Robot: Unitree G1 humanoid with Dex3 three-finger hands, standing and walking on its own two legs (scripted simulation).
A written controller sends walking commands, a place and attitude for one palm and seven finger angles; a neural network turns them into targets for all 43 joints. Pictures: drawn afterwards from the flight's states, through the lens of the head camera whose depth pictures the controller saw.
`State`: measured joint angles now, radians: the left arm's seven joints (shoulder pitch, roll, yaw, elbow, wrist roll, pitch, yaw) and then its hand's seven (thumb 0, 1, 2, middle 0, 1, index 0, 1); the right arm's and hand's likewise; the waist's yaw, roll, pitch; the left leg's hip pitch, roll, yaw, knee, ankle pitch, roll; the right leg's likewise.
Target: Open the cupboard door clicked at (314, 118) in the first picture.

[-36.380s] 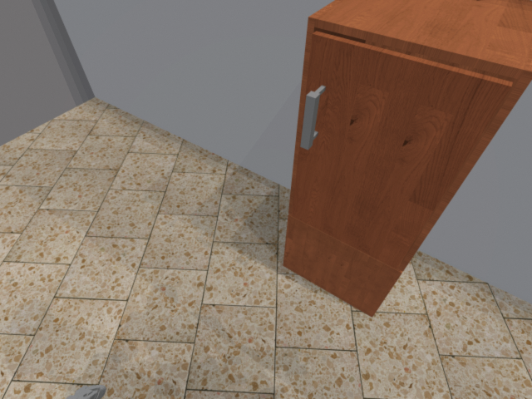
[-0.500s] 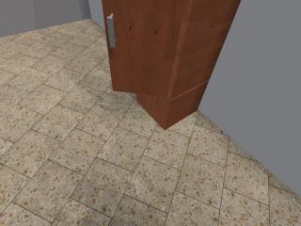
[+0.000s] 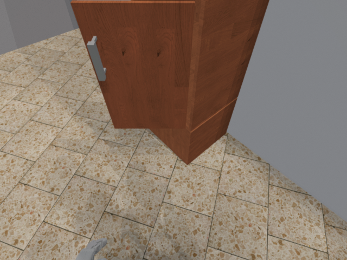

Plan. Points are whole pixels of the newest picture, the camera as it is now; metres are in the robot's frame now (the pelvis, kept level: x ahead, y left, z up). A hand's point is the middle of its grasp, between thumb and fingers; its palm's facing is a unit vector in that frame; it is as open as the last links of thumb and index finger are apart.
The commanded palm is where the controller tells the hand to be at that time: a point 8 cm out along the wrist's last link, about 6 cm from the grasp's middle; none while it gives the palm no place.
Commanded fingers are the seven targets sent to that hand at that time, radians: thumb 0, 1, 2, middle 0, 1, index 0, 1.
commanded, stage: take the last steps up to it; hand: left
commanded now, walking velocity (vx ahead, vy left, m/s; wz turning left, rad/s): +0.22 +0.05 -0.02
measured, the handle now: (98, 59) +0.72 +0.27 +0.05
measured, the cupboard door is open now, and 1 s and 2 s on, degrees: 48 48 48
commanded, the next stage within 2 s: come to a stop and stand still in 0.14 s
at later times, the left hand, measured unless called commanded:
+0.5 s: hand (89, 243) +0.19 +0.24 -0.17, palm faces +0.00 -0.98 -0.18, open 7.4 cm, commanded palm none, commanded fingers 0.00 0.90 0.90 -0.20 -0.30 -0.20 -0.30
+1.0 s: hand (101, 230) +0.22 +0.21 -0.17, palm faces -0.05 -0.98 -0.20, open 7.4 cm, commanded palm none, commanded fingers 0.00 0.90 0.90 -0.20 -0.30 -0.20 -0.30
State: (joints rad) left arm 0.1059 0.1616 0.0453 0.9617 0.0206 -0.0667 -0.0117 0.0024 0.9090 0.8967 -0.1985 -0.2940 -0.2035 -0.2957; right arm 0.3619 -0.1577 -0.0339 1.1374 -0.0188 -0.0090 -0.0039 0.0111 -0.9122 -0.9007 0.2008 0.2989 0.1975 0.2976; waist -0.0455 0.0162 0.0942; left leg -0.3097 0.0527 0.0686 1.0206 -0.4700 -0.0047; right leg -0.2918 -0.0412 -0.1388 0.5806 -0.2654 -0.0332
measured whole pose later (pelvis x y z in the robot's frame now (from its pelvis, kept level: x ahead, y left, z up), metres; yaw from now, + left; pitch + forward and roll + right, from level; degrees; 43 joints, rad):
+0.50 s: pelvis +0.15 +0.05 +0.01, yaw -2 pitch +0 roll -2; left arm 0.20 0.20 0.04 1.03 0.02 0.04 0.00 0.01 0.91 0.90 -0.20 -0.29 -0.20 -0.30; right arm 0.13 -0.16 -0.02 1.02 -0.02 0.00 -0.05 0.00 -0.93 -0.90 0.20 0.30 0.20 0.30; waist 0.01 -0.02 0.08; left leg -0.28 0.05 0.11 0.50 -0.23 0.04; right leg -0.38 -0.03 -0.06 0.81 -0.46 0.03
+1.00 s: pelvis +0.15 +0.03 +0.00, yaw -2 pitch +0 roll +0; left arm 0.21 0.20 0.00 0.97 0.02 0.01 0.02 0.01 0.91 0.90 -0.20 -0.29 -0.21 -0.30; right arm 0.25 -0.18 -0.02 0.98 -0.02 0.01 -0.02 0.01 -0.91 -0.90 0.20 0.30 0.20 0.30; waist -0.01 -0.03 0.05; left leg -0.24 -0.01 0.05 0.55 -0.31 0.03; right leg -0.25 -0.04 -0.04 0.55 -0.30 0.01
